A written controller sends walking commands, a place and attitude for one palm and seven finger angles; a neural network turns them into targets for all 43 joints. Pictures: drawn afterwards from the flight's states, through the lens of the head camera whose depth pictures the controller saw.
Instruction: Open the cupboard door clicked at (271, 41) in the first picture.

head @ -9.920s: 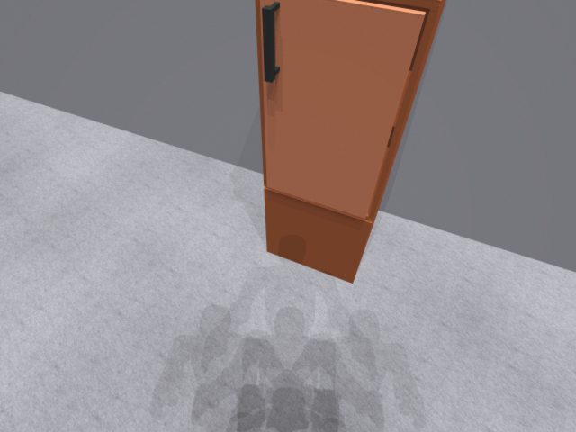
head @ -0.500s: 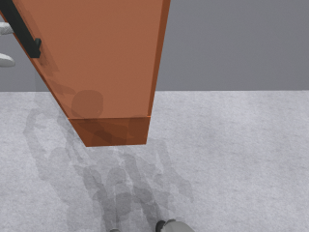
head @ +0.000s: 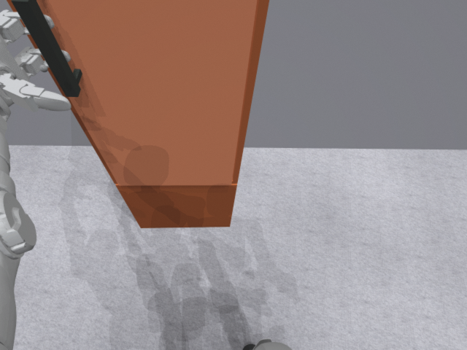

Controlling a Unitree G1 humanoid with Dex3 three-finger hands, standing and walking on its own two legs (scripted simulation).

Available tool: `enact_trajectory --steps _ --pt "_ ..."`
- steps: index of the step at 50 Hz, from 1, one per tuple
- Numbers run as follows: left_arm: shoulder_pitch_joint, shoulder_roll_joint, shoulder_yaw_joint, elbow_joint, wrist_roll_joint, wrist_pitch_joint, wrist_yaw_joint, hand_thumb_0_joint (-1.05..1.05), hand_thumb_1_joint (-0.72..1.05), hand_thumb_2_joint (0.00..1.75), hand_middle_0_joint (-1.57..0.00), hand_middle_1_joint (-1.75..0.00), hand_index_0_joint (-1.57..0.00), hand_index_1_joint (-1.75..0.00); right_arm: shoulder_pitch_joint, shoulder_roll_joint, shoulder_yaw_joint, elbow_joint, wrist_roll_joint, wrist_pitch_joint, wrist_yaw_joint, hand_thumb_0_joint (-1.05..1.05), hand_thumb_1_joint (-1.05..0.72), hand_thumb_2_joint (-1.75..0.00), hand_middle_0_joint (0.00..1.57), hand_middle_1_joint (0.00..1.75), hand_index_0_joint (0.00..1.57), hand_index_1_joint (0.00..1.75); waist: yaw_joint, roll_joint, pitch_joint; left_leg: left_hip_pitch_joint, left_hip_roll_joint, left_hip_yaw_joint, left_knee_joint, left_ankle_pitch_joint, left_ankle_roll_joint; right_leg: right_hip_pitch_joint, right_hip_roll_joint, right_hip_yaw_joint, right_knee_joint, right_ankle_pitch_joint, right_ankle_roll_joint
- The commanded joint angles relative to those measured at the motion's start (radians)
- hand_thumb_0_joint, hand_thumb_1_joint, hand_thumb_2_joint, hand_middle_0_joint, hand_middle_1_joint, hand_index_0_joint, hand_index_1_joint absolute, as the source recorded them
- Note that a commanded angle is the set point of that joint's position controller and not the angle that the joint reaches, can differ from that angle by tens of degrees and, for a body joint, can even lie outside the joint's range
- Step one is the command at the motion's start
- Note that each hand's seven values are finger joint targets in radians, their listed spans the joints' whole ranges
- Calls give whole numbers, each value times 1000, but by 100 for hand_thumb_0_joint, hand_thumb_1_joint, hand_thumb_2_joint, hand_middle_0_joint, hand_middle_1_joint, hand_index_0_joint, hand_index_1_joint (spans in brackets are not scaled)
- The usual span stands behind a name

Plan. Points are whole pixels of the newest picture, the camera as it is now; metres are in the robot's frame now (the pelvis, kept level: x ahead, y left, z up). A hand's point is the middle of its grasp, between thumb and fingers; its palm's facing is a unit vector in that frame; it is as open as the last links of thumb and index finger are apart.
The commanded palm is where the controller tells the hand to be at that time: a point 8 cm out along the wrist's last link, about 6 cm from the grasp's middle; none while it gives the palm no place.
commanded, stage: slide the fingers in behind the handle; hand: left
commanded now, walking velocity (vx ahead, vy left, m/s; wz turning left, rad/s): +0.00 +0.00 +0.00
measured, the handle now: (55, 44) +0.57 +0.24 +0.17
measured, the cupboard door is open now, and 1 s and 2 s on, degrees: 0 0 6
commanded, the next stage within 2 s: close the thumb around the handle in 0.72 s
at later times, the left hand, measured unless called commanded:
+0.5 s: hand (63, 67) +0.52 +0.21 +0.17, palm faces -0.04 -1.00 +0.01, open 13.9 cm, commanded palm +0.50 +0.27 +0.17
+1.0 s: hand (61, 68) +0.51 +0.21 +0.17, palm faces -0.04 -1.00 +0.00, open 13.1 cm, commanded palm +0.49 +0.26 +0.17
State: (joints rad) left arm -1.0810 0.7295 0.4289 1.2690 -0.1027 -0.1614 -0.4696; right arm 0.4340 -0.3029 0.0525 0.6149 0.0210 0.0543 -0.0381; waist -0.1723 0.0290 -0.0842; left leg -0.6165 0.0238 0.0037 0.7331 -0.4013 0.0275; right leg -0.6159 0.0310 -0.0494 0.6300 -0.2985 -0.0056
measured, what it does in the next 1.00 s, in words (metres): stands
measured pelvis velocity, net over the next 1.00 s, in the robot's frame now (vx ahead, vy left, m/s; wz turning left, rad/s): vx -0.01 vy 0.00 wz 0.00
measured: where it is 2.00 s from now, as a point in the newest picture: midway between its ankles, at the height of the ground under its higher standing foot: outside the picture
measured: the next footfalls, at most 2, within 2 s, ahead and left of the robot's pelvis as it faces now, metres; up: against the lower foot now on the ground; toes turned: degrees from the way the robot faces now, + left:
none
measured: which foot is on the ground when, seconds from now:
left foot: down 0.00-1.00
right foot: down 0.00-1.00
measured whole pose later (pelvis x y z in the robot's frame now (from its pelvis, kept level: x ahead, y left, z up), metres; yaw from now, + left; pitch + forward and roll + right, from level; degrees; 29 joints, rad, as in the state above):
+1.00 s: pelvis -0.01 +0.00 +0.00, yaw +0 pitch +15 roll -2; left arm -1.08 0.67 0.40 1.28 -0.10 -0.18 -0.39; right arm 0.43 -0.30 0.05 0.63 0.02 0.02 -0.04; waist -0.17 0.03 -0.08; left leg -0.59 0.02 0.01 0.72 -0.39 0.03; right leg -0.60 0.03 -0.04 0.63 -0.29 -0.01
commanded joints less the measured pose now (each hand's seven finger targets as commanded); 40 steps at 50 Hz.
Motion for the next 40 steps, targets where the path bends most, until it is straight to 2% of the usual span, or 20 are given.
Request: enact_trajectory --steps 1,4,8,9,12,15,16,17,18,19,20,21,25,26,29,34,36,37,39,40 --pt "-474 266 28 -233 -14 -65 29 0 -50 30 -30 -120 -30 -120 159 -181 -67 -38 -2 -24 -11 0 -90 -90 20 30 20 30 -9 149 -428 323 4 -56 -38 567 -1 153 13 17 -18 424 -12" --pt "-490 228 5 -243 -20 -74 41 0 -50 30 -30 -120 -30 -120 154 -178 -65 -39 -2 -27 -12 0 -90 -90 20 30 20 30 -19 131 -407 312 3 -56 -44 547 3 156 14 17 -20 419 -14" --pt "-493 231 4 -205 -11 -71 53 0 -50 30 -30 -120 -30 -120 156 -180 -64 -36 -1 -33 -13 0 -90 -90 20 30 20 30 -19 104 -400 276 -3 -49 -53 477 6 175 11 23 -26 400 -11" --pt "-504 236 8 -208 -9 -76 57 0 -50 30 -30 -120 -30 -120 159 -180 -63 -35 -2 -34 -14 0 -90 -90 20 30 20 30 -23 114 -403 279 -3 -51 -51 484 7 173 11 23 -22 403 -14" --pt "-521 287 35 -175 0 -75 66 0 -50 30 -30 -120 -30 -120 164 -182 -61 -29 -1 -38 -17 0 -90 -90 20 30 20 30 -26 79 -392 225 -7 -42 -55 432 13 208 7 35 -28 407 -7" --pt "-511 277 37 -224 0 -95 67 0 -50 30 -30 -120 -30 -120 168 -178 -64 -35 -4 -42 -14 0 -90 -90 20 30 20 30 -12 127 -472 284 -7 -45 -48 497 7 223 9 34 -17 445 -11" --pt "-496 271 29 -224 2 -99 63 0 -50 30 -30 -120 -30 -120 162 -177 -64 -38 -2 -41 -14 0 -90 -90 20 30 20 30 -10 131 -455 281 -6 -43 -47 490 7 211 9 33 -19 435 -11" --pt "-495 258 20 -208 -1 -96 62 0 -50 30 -30 -120 -30 -120 163 -177 -62 -35 -1 -40 -14 0 -90 -90 20 30 20 30 -16 104 -435 268 -6 -44 -51 481 8 211 11 32 -22 431 -10" --pt "-513 228 -7 -213 -4 -93 58 0 -50 30 -30 -120 -30 -120 156 -175 -64 -33 2 -41 -15 0 -90 -90 20 30 20 30 -27 122 -411 266 -6 -37 -53 457 10 195 10 34 -29 418 -8" --pt "-524 225 -1 -217 -11 -96 57 0 -50 30 -30 -120 -30 -120 166 -177 -64 -29 -1 -43 -17 0 -90 -90 20 30 20 30 -30 109 -415 281 -6 -46 -54 477 11 191 12 28 -27 421 -12" --pt "-494 273 40 -185 -12 -87 57 0 -50 30 -30 -120 -30 -120 169 -183 -65 -28 0 -41 -18 0 -90 -90 20 30 20 30 -17 91 -416 261 -5 -41 -55 456 12 206 11 33 -31 417 -9" --pt "-500 288 41 -175 -10 -80 55 0 -50 30 -30 -120 -30 -120 167 -185 -62 -28 2 -40 -21 0 -90 -90 20 30 20 30 -23 93 -403 238 -7 -36 -59 440 14 213 9 37 -32 419 -8" --pt "-495 291 43 -221 -1 -91 57 0 -50 30 -30 -120 -30 -120 171 -179 -65 -34 -2 -42 -17 0 -90 -90 20 30 20 30 -8 147 -458 284 -8 -39 -55 490 8 221 8 35 -25 443 -11" --pt "-469 316 67 -214 -5 -92 56 0 -50 30 -30 -120 -30 -120 173 -182 -65 -35 -3 -41 -17 0 -90 -90 20 30 20 30 1 104 -459 267 -6 -41 -55 496 9 243 10 34 -23 457 -11" --pt "-465 271 31 -218 -14 -90 40 0 -50 30 -30 -120 -30 -120 165 -181 -65 -40 2 -38 -15 0 -90 -90 20 30 20 30 -5 117 -426 262 -9 -35 -59 492 12 236 10 34 -26 462 -13" --pt "-461 243 17 -222 -23 -80 36 0 -50 30 -30 -120 -30 -120 162 -184 -68 -37 2 -37 -18 0 -90 -90 20 30 20 30 -10 117 -406 286 -4 -40 -64 481 9 196 11 26 -33 418 -14" --pt "-481 212 -12 -190 -23 -72 40 0 -50 30 -30 -120 -30 -120 159 -182 -65 -30 2 -39 -19 0 -90 -90 20 30 20 30 -29 99 -361 270 -2 -43 -70 439 9 164 11 24 -42 380 -10" --pt "-490 235 7 -193 -19 -74 46 0 -50 30 -30 -120 -30 -120 165 -185 -67 -26 0 -41 -20 0 -90 -90 20 30 20 30 -25 93 -365 269 -2 -50 -70 439 8 168 10 24 -41 374 -11" --pt "-509 210 -7 -240 -19 -89 54 0 -50 30 -30 -120 -30 -120 163 -181 -68 -29 -2 -47 -18 0 -90 -90 20 30 20 30 -19 161 -410 324 -2 -55 -62 483 2 148 10 23 -31 374 -18" --pt "-526 208 -8 -263 -18 -98 60 0 -50 30 -30 -120 -30 -120 163 -178 -70 -23 -4 -49 -16 0 -90 -90 20 30 20 30 -21 171 -433 354 3 -63 -59 519 -4 142 11 20 -28 383 -16"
